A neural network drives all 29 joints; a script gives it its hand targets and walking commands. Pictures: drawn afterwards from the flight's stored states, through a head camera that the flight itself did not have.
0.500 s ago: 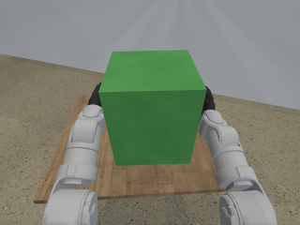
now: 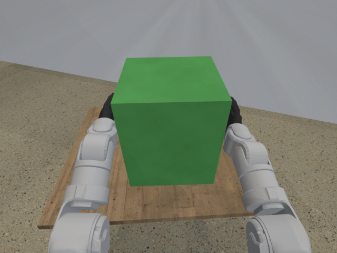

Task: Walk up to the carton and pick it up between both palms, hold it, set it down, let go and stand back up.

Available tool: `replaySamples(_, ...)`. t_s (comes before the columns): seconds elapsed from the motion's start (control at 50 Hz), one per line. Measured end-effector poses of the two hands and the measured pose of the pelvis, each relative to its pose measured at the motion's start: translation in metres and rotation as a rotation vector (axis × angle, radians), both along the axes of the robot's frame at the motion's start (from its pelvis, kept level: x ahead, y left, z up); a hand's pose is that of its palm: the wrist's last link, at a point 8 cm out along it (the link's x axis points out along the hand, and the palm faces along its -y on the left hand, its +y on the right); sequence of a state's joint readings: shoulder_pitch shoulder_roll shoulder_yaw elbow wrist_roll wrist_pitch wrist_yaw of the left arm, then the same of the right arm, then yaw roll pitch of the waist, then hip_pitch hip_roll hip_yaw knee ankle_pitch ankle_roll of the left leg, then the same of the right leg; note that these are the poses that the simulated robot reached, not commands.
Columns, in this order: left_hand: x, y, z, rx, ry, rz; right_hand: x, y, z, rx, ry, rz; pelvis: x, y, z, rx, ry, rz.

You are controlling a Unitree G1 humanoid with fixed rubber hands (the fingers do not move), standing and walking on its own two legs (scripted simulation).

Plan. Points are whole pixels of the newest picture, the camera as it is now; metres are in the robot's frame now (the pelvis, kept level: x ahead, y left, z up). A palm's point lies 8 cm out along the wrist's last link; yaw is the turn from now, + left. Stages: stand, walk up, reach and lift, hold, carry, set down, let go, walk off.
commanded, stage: hold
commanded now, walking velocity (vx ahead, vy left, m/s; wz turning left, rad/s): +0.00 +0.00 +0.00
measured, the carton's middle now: (170, 121) +0.37 +0.00 +0.18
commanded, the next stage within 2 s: none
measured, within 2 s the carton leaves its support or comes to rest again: neither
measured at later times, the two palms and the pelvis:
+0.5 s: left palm (107, 122) +0.36 +0.15 +0.19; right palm (232, 126) +0.35 -0.15 +0.18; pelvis +0.00 +0.00 +0.00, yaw +0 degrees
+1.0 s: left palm (107, 122) +0.36 +0.15 +0.19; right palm (232, 126) +0.35 -0.15 +0.18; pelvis +0.00 +0.00 +0.00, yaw +0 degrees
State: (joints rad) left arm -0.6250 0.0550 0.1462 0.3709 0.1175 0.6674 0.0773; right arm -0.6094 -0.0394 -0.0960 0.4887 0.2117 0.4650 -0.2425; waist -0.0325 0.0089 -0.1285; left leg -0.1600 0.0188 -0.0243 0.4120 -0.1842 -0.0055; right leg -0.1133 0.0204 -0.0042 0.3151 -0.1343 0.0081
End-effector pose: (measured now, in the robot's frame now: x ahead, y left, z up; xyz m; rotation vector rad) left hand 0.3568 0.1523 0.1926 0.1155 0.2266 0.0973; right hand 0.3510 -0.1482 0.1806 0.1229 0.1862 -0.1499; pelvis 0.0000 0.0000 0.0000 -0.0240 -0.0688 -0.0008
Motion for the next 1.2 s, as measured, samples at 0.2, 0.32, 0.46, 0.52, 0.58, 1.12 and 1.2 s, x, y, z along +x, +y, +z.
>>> replaySamples(0.2, -0.0001, 0.0, 0.0, 0.0, 0.0, 0.0, 0.0, 0.0, 0.0001, 0.0, -0.001, 0.0, 0.0, 0.0, 0.0, 0.0, 0.0, 0.0)
replaySamples(0.32, -0.0002, 0.0, 0.0002, 0.0, 0.0, 0.0, -0.0001, 0.0, 0.0003, 0.0, -0.001, 0.0, 0.0, 0.0, 0.0, 0.0, -0.001, 0.0)
replaySamples(0.46, -0.0003, 0.0, 0.0003, 0.0, 0.0, 0.0, -0.0002, 0.0, 0.0005, 0.0, -0.002, 0.0, -0.0001, 0.0, 0.0, 0.0, -0.001, 0.0)
replaySamples(0.52, -0.0003, 0.0, 0.0003, 0.0, 0.0, 0.0, -0.0003, 0.0, 0.0005, 0.0, -0.002, 0.0, -0.0001, 0.0, 0.0, 0.0, -0.001, 0.0)
replaySamples(0.58, -0.0003, 0.0, 0.0002, 0.0, 0.0, 0.0, -0.0003, 0.0, 0.0005, 0.0, -0.002, 0.0, -0.0001, 0.0, 0.0, 0.0, -0.001, 0.0)
replaySamples(1.12, -0.0005, -0.0001, 0.0004, 0.0, 0.0, -0.001, -0.0004, -0.0001, 0.0009, 0.0, -0.004, 0.0, -0.0002, -0.0001, 0.0, 0.0, -0.001, 0.0)
replaySamples(1.2, -0.0005, -0.0001, 0.0004, 0.0, 0.0, -0.001, -0.0004, -0.0001, 0.001, 0.0, -0.004, 0.0, -0.0002, -0.0001, 0.0, 0.0, -0.002, 0.0)
